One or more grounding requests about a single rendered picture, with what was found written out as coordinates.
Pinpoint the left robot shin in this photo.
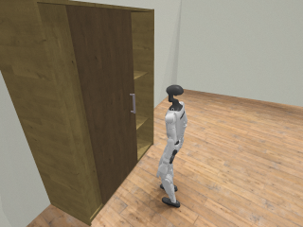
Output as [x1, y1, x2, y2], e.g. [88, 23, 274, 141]
[161, 179, 176, 203]

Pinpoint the right robot forearm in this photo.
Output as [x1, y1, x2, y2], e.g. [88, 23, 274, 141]
[181, 123, 187, 138]

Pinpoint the right robot shin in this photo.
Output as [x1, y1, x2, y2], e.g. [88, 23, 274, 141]
[167, 168, 174, 182]

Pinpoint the handle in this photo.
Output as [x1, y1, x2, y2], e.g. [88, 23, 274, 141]
[130, 94, 136, 114]

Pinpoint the robot shin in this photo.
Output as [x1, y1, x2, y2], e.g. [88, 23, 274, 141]
[161, 179, 176, 203]
[167, 168, 174, 182]

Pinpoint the wardrobe door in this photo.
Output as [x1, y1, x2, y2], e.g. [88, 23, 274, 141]
[37, 3, 102, 217]
[65, 5, 138, 204]

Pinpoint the left robot hand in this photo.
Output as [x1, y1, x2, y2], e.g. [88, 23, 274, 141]
[156, 164, 169, 181]

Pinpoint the robot left upper arm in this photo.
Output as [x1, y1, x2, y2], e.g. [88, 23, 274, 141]
[165, 112, 177, 145]

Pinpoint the right robot hand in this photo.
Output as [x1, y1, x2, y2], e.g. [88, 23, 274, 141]
[179, 137, 185, 148]

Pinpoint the left robot forearm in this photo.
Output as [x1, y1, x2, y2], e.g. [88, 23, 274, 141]
[162, 138, 175, 166]

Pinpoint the robot right upper arm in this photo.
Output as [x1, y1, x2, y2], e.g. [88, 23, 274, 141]
[179, 101, 187, 125]

